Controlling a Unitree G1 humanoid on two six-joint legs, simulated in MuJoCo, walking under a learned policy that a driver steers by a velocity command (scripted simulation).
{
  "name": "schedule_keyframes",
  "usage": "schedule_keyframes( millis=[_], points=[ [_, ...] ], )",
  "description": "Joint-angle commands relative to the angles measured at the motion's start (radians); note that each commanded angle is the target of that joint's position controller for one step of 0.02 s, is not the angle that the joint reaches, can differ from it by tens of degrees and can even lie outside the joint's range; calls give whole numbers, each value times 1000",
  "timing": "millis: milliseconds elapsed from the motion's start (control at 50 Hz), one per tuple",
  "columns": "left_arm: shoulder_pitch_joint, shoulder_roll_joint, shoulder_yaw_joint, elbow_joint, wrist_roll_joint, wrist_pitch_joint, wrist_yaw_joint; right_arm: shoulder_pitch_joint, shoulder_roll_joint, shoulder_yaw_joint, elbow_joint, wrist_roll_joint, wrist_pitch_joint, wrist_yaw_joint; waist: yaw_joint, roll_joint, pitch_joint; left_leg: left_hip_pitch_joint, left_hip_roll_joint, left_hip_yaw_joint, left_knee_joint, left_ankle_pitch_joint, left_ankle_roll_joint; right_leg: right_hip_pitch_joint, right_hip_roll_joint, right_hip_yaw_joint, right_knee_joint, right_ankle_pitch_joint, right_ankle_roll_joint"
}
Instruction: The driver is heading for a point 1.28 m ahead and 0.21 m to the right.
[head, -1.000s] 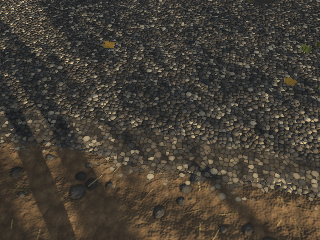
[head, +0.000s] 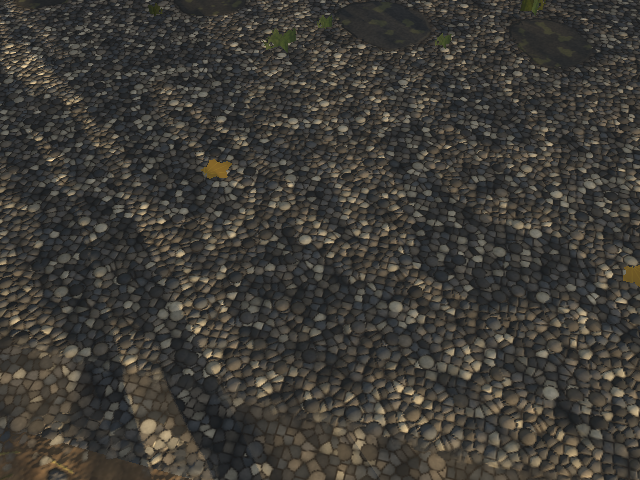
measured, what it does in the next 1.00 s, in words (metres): walks ahead: left foot, then right foot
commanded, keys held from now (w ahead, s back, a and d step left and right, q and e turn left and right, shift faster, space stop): w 0.56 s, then no key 0.44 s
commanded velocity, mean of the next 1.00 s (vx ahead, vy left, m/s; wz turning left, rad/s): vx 0.38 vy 0.00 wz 0.00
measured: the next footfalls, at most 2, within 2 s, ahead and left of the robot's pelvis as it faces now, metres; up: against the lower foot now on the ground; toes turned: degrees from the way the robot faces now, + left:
left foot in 0.28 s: +0.36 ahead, +0.16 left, +0.00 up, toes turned +3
right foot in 0.78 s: +0.63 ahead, -0.07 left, +0.00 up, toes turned -2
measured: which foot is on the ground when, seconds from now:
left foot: up 0.00-0.26, down 0.28-0.80, up 0.82-1.00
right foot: down 0.00-0.30, up 0.32-0.76, down 0.78-1.00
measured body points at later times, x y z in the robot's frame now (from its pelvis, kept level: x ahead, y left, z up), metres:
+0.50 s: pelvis +0.30 +0.07 +0.00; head +0.32 +0.08 +0.45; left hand +0.39 +0.34 -0.13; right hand +0.35 -0.19 -0.13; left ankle +0.32 +0.15 -0.75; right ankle +0.30 -0.09 -0.66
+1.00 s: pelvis +0.50 +0.02 -0.01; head +0.53 +0.01 +0.43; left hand +0.62 +0.27 -0.14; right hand +0.56 -0.25 -0.16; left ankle +0.47 +0.17 -0.71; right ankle +0.59 -0.07 -0.75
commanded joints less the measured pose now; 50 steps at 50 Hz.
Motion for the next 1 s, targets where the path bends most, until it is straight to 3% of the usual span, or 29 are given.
schedule_keyframes(
  millis=[20, 100, 200, 240, 260, 280, 300, 320, 340, 360, 380, 400, 420, 460, 520, 560, 600, 660, 700, 760, 780, 800, 820, 840, 860, 880, 920, 960, 1000],
  points=[
    [-35, 144, 26, -58, -4, -13, 23, -1, -46, -13, -48, -10, -3, 2, -39, -75, 45, -34, 26, -16, -168, 178, -22, -56, -274, 193, -195, 100, -152],
    [46, 162, 28, -34, -18, -5, 35, -154, -23, 1, -90, 0, -14, 19, 15, -76, 60, 23, -28, 35, -399, 313, -27, -6, -253, 131, -190, 110, -121],
    [118, 172, 38, 3, -25, 23, 39, -258, -43, 6, -147, 10, -25, 50, 31, -84, 80, -19, -53, 29, -515, 196, 7, 197, -331, 149, -98, 181, -109],
    [96, 187, 45, -2, -24, 34, 42, -207, -75, -5, -144, 12, -31, 57, -11, -110, 41, 79, -83, 50, -538, 115, 34, 238, -344, 149, -22, 349, -88],
    [71, 191, 45, -9, -24, 40, 42, -119, -103, -21, -122, 10, -33, 56, -65, -122, -15, 213, -118, 81, -555, 99, 55, 233, -321, 124, 84, 525, -71],
    [63, 167, 35, -18, -18, 44, 42, 54, -154, -48, -69, 8, -33, 50, -141, -109, -123, 454, -129, 86, -549, 118, 88, 163, -265, 83, 283, 592, -43],
    [77, 129, 16, -46, 2, 41, 43, 246, -236, -70, -32, -5, -30, 39, -193, 9, -285, 774, 72, -146, -519, 130, 159, -56, -198, 32, 614, 310, -6],
    [203, -9, -20, -43, -6, 16, 28, 291, -280, -77, -6, -6, -24, 47, -115, 281, -402, 1083, 266, -630, -654, -83, 315, -453, -9, 77, 930, -382, 51],
    [126, 110, 5, -38, -33, -8, 26, 267, -175, -48, -18, 0, -25, 48, -154, 166, -352, 1056, 234, -657, -720, -174, 273, -568, -57, 204, 1039, -430, 30],
    [27, 160, 18, -71, -55, -23, 24, 178, -135, -36, -37, 1, -27, 43, -141, 123, -211, 926, 205, -499, -734, -110, 227, -627, -107, 183, 1045, -338, 13],
    [-21, 155, 18, -80, -50, -27, 31, 95, -116, -27, -56, -5, -28, 43, -108, 30, -138, 778, 172, -386, -759, 11, 208, -588, -162, 153, 1002, -242, 15],
    [-45, 147, 26, -82, -34, -22, 36, 49, -90, -21, -62, -13, -29, 46, -81, 4, -81, 658, 138, -304, -790, 94, 201, -548, -192, 144, 943, -187, 22],
    [-24, 130, 28, -80, -28, -9, 37, 35, -70, -14, -58, -23, -32, 48, -48, 25, -70, 586, 113, -250, -820, 130, 193, -484, -218, 151, 908, -151, 25],
    [0, 88, 25, -74, -27, 15, 38, 49, -71, -15, -43, -18, -35, 50, -23, 32, -48, 522, 92, -186, -869, 168, 204, -450, -230, 140, 850, -130, 37],
    [-88, 87, 27, -109, -14, 28, 41, 91, -113, -26, -21, -15, -35, 33, -30, 8, 1, 509, 90, -124, -912, 228, 215, -533, -241, 128, 716, -20, 69],
    [-157, 79, 26, -131, -10, 25, 38, 116, -117, -26, -11, -11, -27, 22, -45, 8, 16, 523, 70, -79, -921, 240, 198, -556, -235, 118, 593, 92, 80],
    [-219, 61, 18, -148, -8, 18, 32, 119, -114, -22, -6, -13, -20, 15, -55, 16, 38, 488, 24, 5, -900, 391, 165, -484, -198, 81, 435, 192, 81],
    [-297, 50, 10, -166, -9, 13, 20, 182, -123, -20, 25, -10, -7, 9, -89, 29, 20, 517, 15, 45, -848, 485, 143, -384, -140, 44, 309, 286, 78],
    [-309, 66, 12, -173, -9, 11, 11, 185, -120, -19, 39, -6, 5, 5, -84, 46, 9, 589, 41, 30, -789, 512, 130, -374, -129, 63, 261, 260, 58],
    [-189, 127, 34, -139, 4, 2, 6, 126, -138, -27, 38, 3, 20, -3, 3, 54, -55, 653, 46, 10, -627, 571, 82, -227, -99, 67, 174, 234, 11],
    [-101, 174, 51, -105, 13, -2, 11, 148, -125, -23, 36, -4, 22, -3, 27, 3, -116, 632, -17, 36, -490, 533, 46, -79, -114, 71, 143, 453, -9],
    [-27, 240, 61, -94, 32, -1, 16, 234, -68, -5, 30, -30, 16, 1, -1, -129, -254, 436, -90, 64, -256, 210, 0, 228, -282, 218, 258, 873, -86],
    [2, 204, 45, -82, 26, 14, 17, 370, 31, 29, 70, -23, 14, 10, -27, -313, -399, 220, -188, 40, 42, -465, -57, 449, -491, 466, 249, 992, -265],
    [13, 145, 29, -81, 3, 26, 10, 347, -47, 10, 84, 0, 20, 14, 0, -221, -431, 194, -168, -65, 140, -557, -64, 387, -467, 519, 187, 749, -269],
    [-70, 140, 25, -94, -7, 31, 11, 247, -94, -4, 55, 18, 31, 9, -6, -166, -300, 132, -132, -52, 163, -511, -66, 257, -429, 454, 135, 545, -227],
    [-151, 119, 16, -109, -2, 34, 16, 176, -94, -7, 41, 14, 46, -3, -20, -111, -203, 121, -100, -31, 132, -448, -72, 123, -389, 398, 88, 392, -190],
    [-247, 100, 9, -117, 17, 39, 24, 156, -72, -11, 36, -4, 81, -24, -69, -134, -123, 235, -53, -31, -1, -349, -78, -108, -337, 325, 5, 186, -145],
    [-271, 100, 10, -112, 31, 46, 29, 177, -36, -6, 49, -8, 95, -36, -87, -171, -110, 340, -69, 4, -149, -315, -76, -203, -290, 252, -29, 127, -132],
    [-260, 104, 12, -101, 25, 50, 36, 175, -28, -3, 59, -11, 99, -39, -83, -170, -135, 410, -78, 19, -267, -230, -70, -209, -282, 232, -40, 61, -134]
  ],
)
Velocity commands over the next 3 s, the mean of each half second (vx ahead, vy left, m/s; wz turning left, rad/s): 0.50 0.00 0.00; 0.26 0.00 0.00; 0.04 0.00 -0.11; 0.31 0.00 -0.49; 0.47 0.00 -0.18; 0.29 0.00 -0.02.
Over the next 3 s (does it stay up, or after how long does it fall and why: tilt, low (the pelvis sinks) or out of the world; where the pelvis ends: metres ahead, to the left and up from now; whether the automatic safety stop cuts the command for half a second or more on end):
stays up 1.16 -0.25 0.00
